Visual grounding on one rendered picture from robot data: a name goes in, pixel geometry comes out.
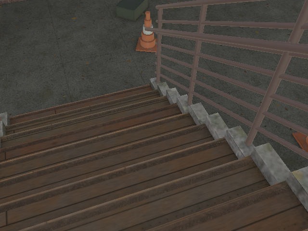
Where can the stairs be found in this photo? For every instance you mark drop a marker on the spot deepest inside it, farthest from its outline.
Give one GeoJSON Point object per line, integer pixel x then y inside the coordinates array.
{"type": "Point", "coordinates": [131, 161]}

